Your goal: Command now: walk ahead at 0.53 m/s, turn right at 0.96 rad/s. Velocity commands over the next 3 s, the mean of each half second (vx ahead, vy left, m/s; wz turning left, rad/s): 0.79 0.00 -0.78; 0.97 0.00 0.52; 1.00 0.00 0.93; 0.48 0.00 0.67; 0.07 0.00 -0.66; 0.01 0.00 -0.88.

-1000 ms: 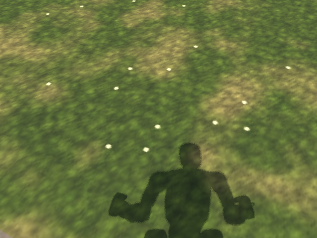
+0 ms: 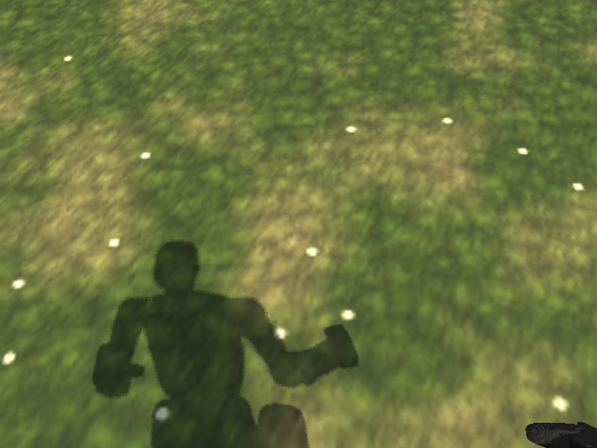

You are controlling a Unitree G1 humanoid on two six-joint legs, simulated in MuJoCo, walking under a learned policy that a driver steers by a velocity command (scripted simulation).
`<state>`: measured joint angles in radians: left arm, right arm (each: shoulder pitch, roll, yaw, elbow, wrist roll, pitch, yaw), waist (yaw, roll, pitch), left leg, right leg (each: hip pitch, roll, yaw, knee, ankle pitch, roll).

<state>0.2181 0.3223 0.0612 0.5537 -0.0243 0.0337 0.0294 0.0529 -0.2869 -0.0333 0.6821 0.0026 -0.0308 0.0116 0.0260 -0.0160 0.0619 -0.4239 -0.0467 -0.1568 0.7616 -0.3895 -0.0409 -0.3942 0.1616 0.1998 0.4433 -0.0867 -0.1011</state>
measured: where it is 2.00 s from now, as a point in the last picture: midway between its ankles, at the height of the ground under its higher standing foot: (390, 114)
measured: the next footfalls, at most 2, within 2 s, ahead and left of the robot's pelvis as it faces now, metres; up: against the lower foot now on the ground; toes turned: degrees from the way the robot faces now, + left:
left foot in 0.08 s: +0.10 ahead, +0.16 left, +0.00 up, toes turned -12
right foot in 0.50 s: +0.29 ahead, -0.23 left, -0.01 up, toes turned -27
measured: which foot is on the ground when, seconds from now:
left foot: up 0.00-0.06, down 0.08-0.52, up 0.54-0.92, down 0.94-1.00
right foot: down 0.00-0.08, up 0.10-0.48, down 0.50-0.90, up 0.92-1.00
